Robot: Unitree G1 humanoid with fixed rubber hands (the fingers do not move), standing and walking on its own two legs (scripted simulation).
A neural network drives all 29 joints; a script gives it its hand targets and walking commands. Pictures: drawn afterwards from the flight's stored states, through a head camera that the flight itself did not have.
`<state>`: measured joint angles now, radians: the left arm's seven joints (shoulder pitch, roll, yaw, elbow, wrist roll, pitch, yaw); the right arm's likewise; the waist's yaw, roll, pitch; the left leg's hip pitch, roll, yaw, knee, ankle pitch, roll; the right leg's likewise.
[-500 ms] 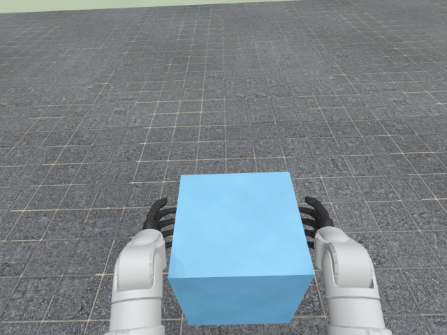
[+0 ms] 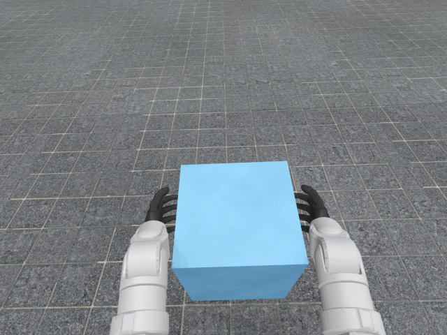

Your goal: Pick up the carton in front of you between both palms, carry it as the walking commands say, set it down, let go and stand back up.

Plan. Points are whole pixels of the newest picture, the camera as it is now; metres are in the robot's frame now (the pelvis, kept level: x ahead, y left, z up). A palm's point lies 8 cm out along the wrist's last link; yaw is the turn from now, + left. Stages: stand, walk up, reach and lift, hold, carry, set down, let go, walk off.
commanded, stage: carry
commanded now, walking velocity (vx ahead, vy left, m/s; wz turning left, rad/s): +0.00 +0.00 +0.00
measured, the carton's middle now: (236, 236) +0.32 +0.00 -0.04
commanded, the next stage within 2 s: hold in 0.30 s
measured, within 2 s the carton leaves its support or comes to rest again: neither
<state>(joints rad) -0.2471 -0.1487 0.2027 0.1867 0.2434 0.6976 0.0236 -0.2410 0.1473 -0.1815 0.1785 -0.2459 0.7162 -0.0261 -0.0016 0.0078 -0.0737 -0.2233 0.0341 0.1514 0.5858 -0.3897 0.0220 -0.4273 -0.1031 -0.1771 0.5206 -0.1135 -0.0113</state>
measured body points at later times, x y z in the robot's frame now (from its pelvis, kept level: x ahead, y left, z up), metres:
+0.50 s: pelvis +0.00 +0.00 +0.01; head -0.01 -0.01 +0.46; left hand +0.28 +0.18 +0.04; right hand +0.31 -0.12 +0.03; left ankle -0.05 +0.10 -0.73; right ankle +0.09 -0.14 -0.73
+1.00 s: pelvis +0.00 -0.05 +0.01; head -0.02 -0.08 +0.46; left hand +0.28 +0.16 +0.04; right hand +0.34 -0.14 +0.04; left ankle -0.05 +0.09 -0.73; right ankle +0.09 -0.14 -0.73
